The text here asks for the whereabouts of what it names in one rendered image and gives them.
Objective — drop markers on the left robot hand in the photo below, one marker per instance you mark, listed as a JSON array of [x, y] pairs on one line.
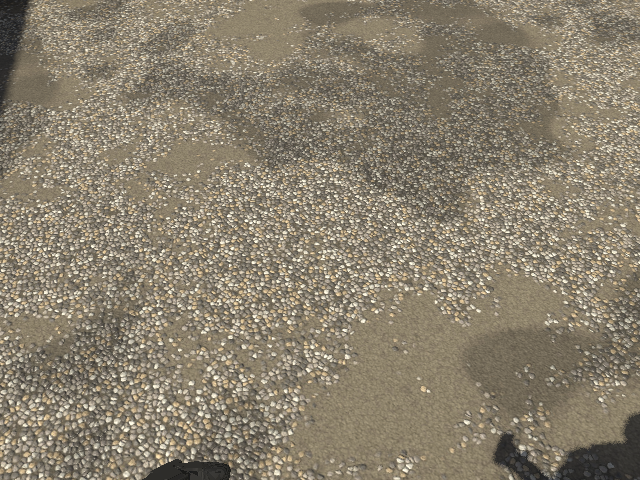
[[176, 470]]

